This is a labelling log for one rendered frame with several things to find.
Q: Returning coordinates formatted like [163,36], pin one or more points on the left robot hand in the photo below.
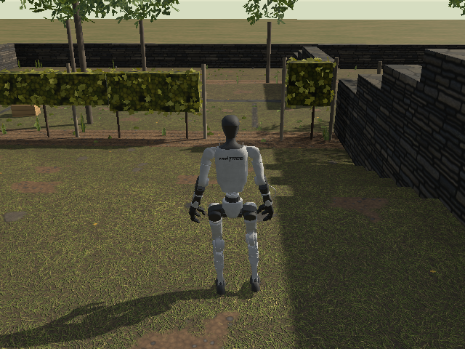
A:
[193,212]

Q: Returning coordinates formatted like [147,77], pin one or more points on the right robot hand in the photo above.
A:
[267,209]

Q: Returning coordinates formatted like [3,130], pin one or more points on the robot left forearm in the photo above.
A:
[198,194]

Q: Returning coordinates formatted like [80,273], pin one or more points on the robot right upper arm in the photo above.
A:
[254,153]

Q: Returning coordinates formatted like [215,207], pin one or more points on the left robot foot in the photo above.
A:
[220,287]

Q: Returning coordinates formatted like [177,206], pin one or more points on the left robot thigh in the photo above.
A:
[215,221]

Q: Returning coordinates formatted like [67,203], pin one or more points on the robot left upper arm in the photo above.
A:
[208,154]

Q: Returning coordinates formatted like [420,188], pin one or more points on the robot right forearm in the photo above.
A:
[265,193]

